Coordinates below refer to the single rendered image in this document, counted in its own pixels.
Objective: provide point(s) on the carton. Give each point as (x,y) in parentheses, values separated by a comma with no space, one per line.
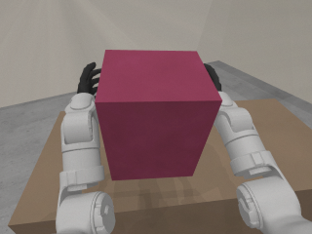
(155,111)

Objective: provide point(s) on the right robot upper arm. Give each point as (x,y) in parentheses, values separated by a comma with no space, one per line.
(268,204)

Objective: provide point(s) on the robot left hand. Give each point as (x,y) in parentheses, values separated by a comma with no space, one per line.
(86,84)

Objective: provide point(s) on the robot left forearm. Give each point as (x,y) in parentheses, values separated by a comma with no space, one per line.
(80,147)

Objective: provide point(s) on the left robot upper arm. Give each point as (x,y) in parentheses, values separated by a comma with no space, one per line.
(86,213)

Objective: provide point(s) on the pedestal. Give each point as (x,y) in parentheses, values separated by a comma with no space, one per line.
(204,203)

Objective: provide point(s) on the robot right forearm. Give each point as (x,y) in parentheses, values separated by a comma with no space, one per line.
(248,156)

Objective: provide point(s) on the robot right hand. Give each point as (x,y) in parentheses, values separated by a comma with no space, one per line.
(214,77)

